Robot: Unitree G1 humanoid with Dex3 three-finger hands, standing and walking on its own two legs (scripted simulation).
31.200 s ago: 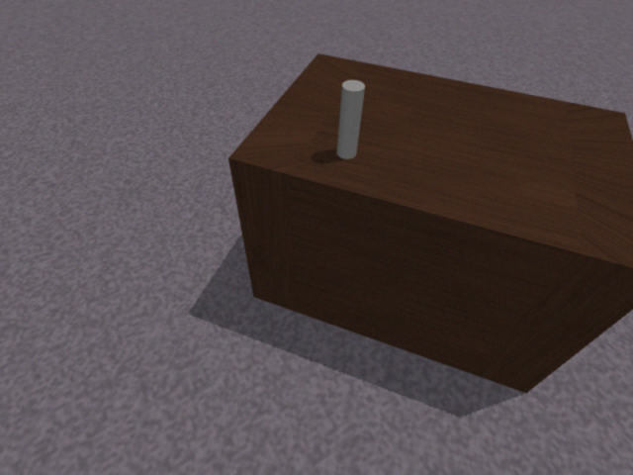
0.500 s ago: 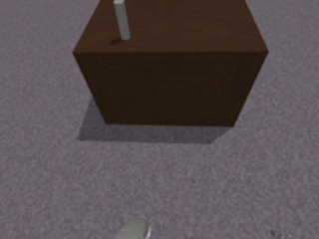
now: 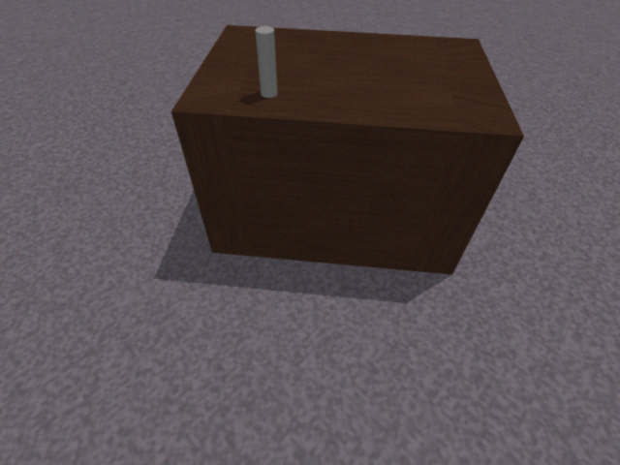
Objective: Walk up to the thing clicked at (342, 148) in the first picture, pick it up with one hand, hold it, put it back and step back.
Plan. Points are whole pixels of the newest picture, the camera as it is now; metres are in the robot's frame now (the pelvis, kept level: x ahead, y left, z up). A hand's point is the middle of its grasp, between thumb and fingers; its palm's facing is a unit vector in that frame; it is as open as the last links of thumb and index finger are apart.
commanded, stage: step back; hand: left
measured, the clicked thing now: (267, 63) +1.12 +0.17 -0.02
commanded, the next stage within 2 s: stand in 0.74 s
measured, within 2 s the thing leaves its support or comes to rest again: neither
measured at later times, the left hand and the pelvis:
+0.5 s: hand out of the picture +0.14 +0.29 -0.14, palm faces -0.03 -0.93 -0.37, open 7.4 cm; pelvis +0.04 +0.03 +0.01, yaw -2 degrees
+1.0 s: hand out of the picture +0.13 +0.27 -0.14, palm faces -0.07 -0.94 -0.33, open 7.4 cm; pelvis +0.03 +0.03 +0.02, yaw -3 degrees
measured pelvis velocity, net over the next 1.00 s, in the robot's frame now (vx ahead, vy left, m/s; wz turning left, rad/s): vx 0.03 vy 0.03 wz -0.05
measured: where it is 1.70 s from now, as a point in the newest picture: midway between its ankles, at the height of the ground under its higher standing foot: outside the picture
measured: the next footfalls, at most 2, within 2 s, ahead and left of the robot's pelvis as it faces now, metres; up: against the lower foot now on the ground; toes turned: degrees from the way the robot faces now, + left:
none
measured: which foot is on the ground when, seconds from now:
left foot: down 0.00-1.00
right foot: down 0.00-1.00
